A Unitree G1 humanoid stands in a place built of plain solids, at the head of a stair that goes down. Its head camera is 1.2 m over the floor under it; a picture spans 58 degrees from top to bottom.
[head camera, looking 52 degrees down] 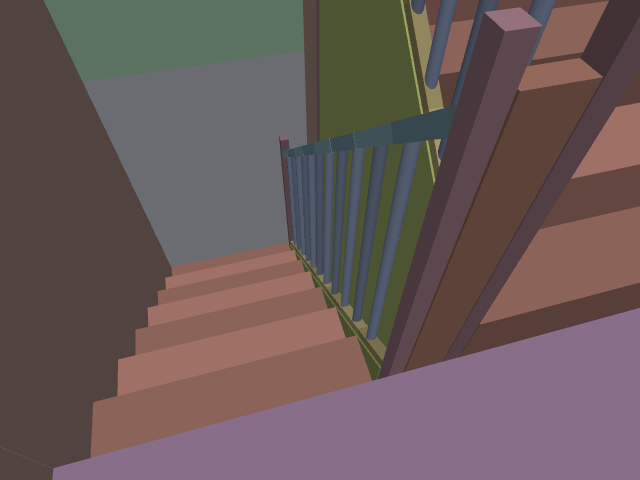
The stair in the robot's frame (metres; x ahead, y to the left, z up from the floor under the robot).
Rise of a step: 0.21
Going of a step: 0.24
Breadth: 0.89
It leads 15 degrees to the left of straight ahead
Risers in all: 8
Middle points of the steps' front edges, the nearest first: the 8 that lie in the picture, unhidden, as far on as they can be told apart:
0.33 0.24 0.00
0.56 0.30 -0.21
0.79 0.36 -0.41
1.01 0.42 -0.62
1.24 0.48 -0.83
1.47 0.55 -1.03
1.70 0.61 -1.24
1.93 0.67 -1.44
